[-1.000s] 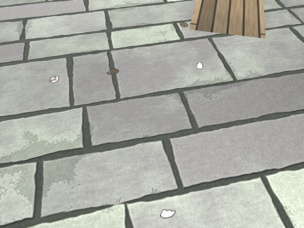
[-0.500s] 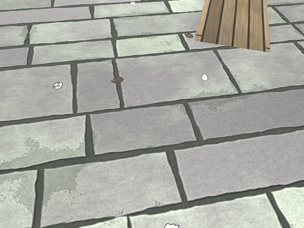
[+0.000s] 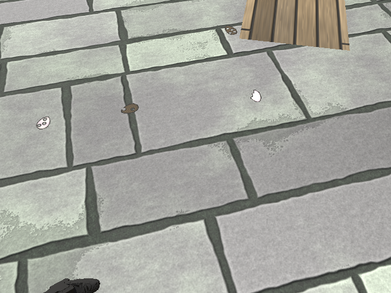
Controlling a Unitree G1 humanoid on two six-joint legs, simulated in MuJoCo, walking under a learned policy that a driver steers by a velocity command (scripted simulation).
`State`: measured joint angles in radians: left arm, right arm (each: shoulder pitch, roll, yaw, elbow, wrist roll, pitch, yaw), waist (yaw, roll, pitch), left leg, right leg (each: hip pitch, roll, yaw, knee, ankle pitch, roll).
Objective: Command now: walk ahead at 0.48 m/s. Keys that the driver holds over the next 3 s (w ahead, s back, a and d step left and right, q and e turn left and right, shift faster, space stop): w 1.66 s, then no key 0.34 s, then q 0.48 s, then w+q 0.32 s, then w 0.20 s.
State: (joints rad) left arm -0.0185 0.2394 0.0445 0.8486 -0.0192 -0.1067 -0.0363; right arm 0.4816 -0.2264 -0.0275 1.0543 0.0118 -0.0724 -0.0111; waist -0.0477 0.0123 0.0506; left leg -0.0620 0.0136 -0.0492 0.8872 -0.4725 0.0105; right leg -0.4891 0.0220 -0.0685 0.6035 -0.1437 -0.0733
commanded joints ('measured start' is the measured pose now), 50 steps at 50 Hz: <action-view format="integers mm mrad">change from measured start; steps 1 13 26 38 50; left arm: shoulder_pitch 276 323 525 170 41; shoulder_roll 139 149 14 72 125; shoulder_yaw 36 25 -20 26 37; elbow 49 110 128 29 -38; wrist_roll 3 12 10 15 -2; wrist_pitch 3 -7 12 29 0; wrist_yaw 5 38 34 41 -3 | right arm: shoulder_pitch -69 -380 -5 -182 -100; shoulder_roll -125 -66 -279 -155 -199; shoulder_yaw -21 -37 -102 -58 -77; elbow -120 -230 -173 -158 -89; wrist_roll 47 -5 -6 -12 8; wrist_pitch -65 -26 -34 -39 5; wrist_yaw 9 3 37 16 -5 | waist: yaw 136 79 -58 40 64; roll -130 -50 260 35 78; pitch -161 29 -474 -14 -35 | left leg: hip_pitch -658 -584 508 -79 150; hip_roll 38 121 404 191 244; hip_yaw -59 31 -670 -53 3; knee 502 -174 -545 -783 -568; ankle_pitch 47 567 229 522 820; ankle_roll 51 -4 346 215 142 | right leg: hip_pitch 637 303 -126 -195 16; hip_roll -356 -189 47 -173 -53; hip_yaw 616 147 105 115 35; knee -366 -525 653 231 -113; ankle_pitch -237 135 -394 118 69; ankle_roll -204 -141 47 67 -15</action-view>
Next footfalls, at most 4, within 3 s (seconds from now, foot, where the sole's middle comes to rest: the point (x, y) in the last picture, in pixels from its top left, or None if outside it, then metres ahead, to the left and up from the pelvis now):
0.48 left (157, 290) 0.46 0.14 -0.75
1.04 right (222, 203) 0.77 -0.10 -0.75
1.58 left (160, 142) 1.08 0.14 -0.75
2.04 right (209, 113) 1.23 -0.08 -0.75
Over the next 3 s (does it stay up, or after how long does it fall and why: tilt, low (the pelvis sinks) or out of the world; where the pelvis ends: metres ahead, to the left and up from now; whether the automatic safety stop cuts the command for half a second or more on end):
stays up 1.23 0.08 0.03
